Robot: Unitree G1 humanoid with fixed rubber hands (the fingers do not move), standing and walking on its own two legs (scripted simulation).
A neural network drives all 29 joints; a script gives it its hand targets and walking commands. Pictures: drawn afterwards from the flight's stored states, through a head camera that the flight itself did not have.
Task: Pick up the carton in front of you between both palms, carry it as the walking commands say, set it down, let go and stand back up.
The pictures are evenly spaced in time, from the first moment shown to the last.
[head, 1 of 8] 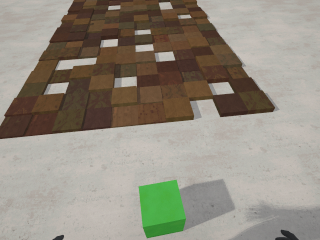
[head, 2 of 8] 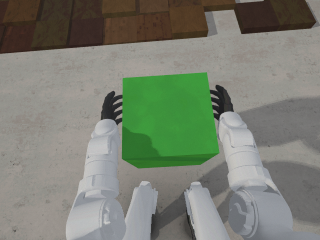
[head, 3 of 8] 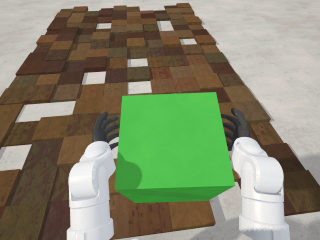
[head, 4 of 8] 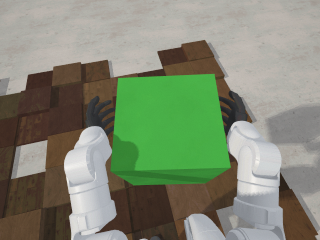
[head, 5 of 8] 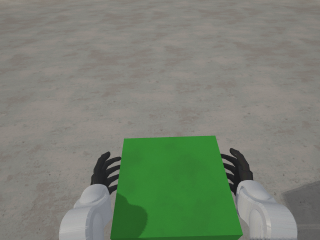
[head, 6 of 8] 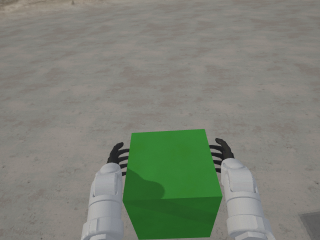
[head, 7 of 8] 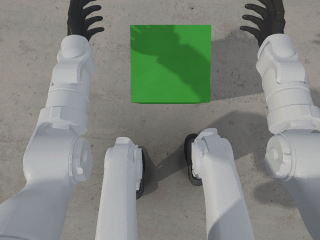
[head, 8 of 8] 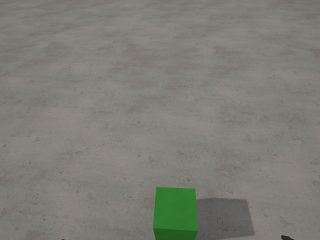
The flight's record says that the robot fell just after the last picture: no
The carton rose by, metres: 0.78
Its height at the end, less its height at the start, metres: +0.00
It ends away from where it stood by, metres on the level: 6.49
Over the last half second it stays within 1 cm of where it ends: yes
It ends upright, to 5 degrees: yes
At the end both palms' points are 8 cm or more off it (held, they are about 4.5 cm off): yes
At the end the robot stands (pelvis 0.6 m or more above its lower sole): yes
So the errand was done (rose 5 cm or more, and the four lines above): yes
